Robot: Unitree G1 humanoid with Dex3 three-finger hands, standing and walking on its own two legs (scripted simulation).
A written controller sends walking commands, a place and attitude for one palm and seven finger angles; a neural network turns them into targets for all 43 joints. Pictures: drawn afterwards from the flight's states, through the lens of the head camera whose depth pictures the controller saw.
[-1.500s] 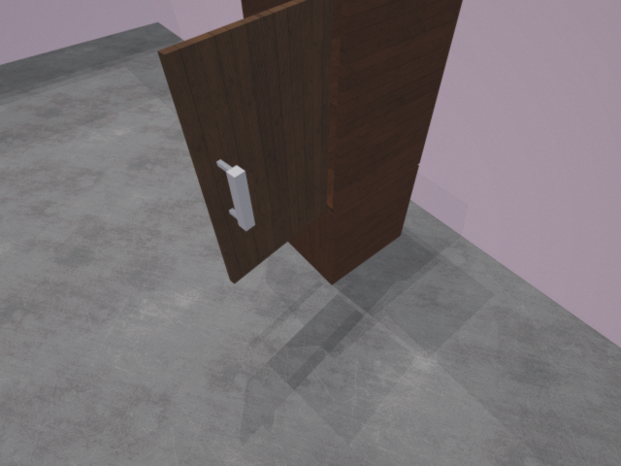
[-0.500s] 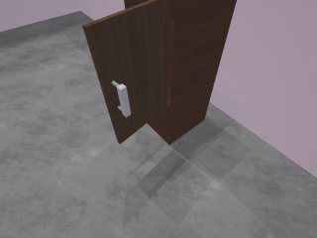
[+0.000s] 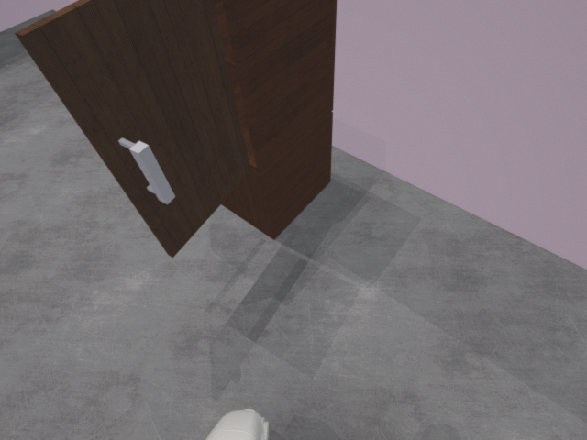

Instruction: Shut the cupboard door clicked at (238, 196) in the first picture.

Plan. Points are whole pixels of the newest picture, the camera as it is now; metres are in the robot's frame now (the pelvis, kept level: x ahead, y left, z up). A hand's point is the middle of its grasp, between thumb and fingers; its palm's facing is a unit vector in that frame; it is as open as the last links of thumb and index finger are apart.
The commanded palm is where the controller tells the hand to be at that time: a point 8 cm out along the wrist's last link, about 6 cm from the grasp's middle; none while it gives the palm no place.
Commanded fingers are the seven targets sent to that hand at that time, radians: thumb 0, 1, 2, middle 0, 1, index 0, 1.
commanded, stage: walk to a spot facing it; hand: left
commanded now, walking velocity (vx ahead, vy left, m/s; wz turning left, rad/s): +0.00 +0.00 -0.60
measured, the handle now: (146, 171) +0.57 +0.35 -0.03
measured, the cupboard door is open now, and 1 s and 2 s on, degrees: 98 98 98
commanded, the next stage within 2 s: turn to face it in 1.92 s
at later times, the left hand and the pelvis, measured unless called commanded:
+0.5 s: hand (176, 427) +0.15 +0.21 -0.16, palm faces -0.21 -0.95 -0.24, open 7.4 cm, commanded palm none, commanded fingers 0.00 0.90 0.90 -0.20 -0.30 -0.20 -0.30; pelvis +0.00 +0.02 +0.00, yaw -16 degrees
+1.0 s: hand (281, 342) +0.28 +0.06 -0.15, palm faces -0.59 -0.79 -0.15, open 7.4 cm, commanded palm none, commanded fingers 0.00 0.90 0.90 -0.20 -0.30 -0.20 -0.30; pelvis +0.08 -0.03 +0.01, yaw -36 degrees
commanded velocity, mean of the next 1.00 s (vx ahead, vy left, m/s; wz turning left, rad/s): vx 0.15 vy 0.00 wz -0.60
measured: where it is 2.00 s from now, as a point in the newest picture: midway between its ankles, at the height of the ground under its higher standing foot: (441, 394)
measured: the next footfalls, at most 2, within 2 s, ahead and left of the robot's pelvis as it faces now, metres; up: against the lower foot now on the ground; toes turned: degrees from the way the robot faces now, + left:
left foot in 0.34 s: +0.05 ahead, +0.17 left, +0.00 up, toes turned -13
right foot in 0.58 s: +0.01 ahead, -0.14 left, +0.00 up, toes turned -21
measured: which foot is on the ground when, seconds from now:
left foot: up 0.00-0.32, down 0.34-0.58, up 0.60-0.78, down 0.80-1.00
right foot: down 0.00-0.32, up 0.34-0.56, down 0.58-0.80, up 0.82-1.00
